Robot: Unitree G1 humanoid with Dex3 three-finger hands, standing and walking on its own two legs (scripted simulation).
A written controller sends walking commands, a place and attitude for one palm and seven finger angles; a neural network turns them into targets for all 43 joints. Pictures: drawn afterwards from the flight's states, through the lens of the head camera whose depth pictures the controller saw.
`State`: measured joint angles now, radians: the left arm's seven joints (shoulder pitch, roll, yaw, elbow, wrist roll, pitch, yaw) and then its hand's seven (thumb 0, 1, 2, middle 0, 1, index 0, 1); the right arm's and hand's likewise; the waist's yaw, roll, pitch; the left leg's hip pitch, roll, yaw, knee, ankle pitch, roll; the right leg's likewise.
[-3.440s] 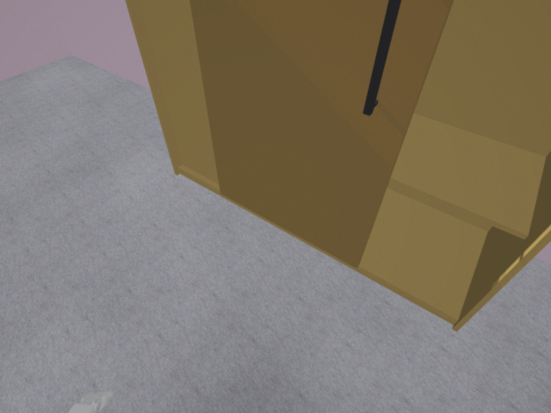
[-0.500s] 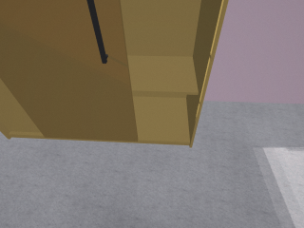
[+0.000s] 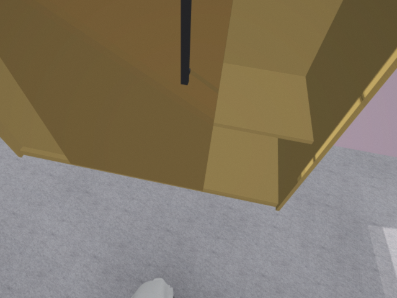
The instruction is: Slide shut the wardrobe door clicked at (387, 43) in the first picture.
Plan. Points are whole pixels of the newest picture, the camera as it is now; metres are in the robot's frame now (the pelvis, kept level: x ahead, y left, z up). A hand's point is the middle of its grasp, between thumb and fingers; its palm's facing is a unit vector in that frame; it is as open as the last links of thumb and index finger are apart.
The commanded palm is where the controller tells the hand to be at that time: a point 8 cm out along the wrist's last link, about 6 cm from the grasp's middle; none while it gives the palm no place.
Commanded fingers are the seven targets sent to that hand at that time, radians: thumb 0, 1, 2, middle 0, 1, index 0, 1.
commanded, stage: take the last steps up to it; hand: left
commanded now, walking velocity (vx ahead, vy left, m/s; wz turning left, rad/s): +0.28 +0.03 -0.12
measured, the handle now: (187, 21) +0.67 +0.10 +0.20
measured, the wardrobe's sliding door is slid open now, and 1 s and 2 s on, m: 0.41 0.41 0.41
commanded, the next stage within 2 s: come to a stop and stand still in 0.24 s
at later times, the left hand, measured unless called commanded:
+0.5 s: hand (138, 231) +0.27 +0.17 -0.14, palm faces +0.00 -0.98 -0.19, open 7.3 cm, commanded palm none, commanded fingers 0.00 0.90 0.90 -0.20 -0.30 -0.20 -0.30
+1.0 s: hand (82, 269) +0.18 +0.28 -0.16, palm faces +0.02 -0.98 -0.17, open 7.4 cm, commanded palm none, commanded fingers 0.00 0.90 0.90 -0.20 -0.30 -0.20 -0.30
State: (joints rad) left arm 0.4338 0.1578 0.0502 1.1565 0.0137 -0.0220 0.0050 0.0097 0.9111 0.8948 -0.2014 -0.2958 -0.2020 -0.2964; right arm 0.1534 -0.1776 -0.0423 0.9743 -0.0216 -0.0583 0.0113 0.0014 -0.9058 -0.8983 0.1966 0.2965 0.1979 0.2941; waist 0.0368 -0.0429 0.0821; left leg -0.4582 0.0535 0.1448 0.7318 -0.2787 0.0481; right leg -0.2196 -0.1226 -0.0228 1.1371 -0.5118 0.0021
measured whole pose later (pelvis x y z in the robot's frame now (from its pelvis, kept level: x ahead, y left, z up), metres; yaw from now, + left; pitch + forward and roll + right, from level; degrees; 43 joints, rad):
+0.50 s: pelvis +0.18 +0.01 +0.02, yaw -1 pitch -1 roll +0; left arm 0.17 0.12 0.03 1.00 0.01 -0.05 0.03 0.00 0.92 0.90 -0.20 -0.30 -0.20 -0.30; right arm 0.34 -0.12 -0.03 1.12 0.00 -0.01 -0.03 0.00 -0.91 -0.90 0.20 0.30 0.20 0.29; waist -0.03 0.02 0.05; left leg -0.23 0.02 0.09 0.84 -0.56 -0.01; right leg -0.33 -0.05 -0.14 0.59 -0.25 -0.05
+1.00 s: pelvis +0.17 +0.08 +0.04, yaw -3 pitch +1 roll -2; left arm 0.29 0.24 0.09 1.07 0.02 0.07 0.01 0.00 0.91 0.90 -0.20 -0.30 -0.20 -0.30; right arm 0.23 -0.12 -0.02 1.03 -0.02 0.00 -0.07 0.00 -0.92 -0.90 0.20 0.30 0.20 0.30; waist 0.01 -0.07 0.01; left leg -0.23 0.03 0.10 0.40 -0.20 0.05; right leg -0.41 0.02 0.06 1.09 -0.32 0.05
